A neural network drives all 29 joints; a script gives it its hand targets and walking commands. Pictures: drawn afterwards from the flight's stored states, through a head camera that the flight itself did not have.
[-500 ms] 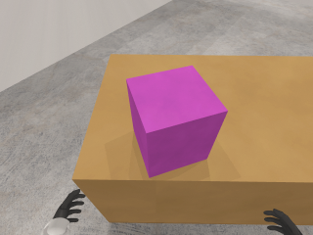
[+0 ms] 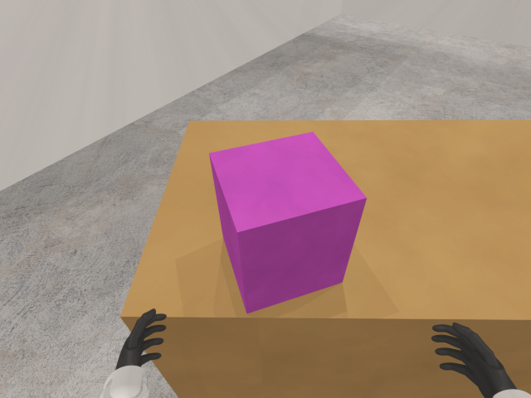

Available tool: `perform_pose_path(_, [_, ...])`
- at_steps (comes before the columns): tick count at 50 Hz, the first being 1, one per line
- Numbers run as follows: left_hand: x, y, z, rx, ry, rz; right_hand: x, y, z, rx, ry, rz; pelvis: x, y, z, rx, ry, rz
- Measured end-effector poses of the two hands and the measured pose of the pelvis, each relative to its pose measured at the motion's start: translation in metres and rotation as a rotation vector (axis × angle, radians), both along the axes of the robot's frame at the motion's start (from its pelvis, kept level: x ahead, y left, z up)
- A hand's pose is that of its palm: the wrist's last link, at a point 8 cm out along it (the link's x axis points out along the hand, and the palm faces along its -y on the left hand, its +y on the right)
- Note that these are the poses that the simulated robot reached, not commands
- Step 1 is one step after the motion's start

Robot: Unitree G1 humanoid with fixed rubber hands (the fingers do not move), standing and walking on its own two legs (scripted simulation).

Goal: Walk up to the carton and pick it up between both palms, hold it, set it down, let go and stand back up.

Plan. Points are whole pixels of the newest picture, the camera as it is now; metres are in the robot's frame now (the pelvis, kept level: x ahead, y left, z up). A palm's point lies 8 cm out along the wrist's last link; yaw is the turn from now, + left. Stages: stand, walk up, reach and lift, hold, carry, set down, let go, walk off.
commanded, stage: reach and lift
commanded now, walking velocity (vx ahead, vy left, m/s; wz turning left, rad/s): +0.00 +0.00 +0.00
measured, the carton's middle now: (280, 222) +0.45 -0.01 +0.00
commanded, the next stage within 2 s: none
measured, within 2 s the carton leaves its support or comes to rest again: neither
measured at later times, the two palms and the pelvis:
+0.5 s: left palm (147, 347) +0.21 +0.18 +0.00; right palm (479, 354) +0.21 -0.29 -0.01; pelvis +0.02 +0.01 +0.00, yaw +0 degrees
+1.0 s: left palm (154, 318) +0.24 +0.18 +0.02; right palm (453, 286) +0.30 -0.28 +0.03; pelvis +0.03 +0.01 +0.00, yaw +0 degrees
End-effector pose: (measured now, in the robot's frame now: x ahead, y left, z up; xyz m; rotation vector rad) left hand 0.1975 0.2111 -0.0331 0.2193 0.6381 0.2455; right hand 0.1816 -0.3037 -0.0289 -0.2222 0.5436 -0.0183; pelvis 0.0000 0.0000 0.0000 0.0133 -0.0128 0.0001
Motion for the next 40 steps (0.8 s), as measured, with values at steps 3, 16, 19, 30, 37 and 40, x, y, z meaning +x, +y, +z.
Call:
perform_pose_path(3, [0.004,-0.003,0.001,-0.004,-0.016,0.004,0.005,0.002,-0.001,0.014,0.001,0.004,0.004,-0.001,0.0,0.001,0.006,0.0])
perform_pose_path(16, [0.013,-0.012,0.016,-0.071,-0.166,0.056,0.03,0.015,0.012,0.066,-0.092,0.046,0.021,0.005,0.003,-0.007,0.038,0.0])
perform_pose_path(19, [0.01,-0.016,0.02,-0.093,-0.198,0.083,0.032,0.013,0.015,0.069,-0.114,0.052,0.023,0.006,0.003,-0.009,0.042,0.0])
perform_pose_path(30, [0.016,-0.035,0.04,-0.13,-0.32,0.103,0.037,0.014,0.029,0.106,-0.2,0.099,0.023,0.006,0.003,-0.009,0.041,0.0])
perform_pose_path(37, [0.017,-0.037,0.041,-0.132,-0.319,0.12,0.046,0.011,0.033,0.105,-0.197,0.105,0.022,0.006,0.003,-0.009,0.041,0.0])
perform_pose_path(40, [0.021,-0.037,0.041,-0.13,-0.307,0.126,0.06,0.015,0.039,0.11,-0.214,0.123,0.022,0.006,0.003,-0.009,0.041,0.0])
